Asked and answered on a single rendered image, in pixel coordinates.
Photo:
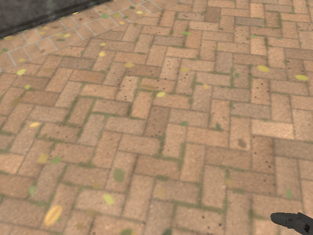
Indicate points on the right robot hand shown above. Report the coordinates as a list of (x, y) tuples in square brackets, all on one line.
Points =
[(300, 222)]

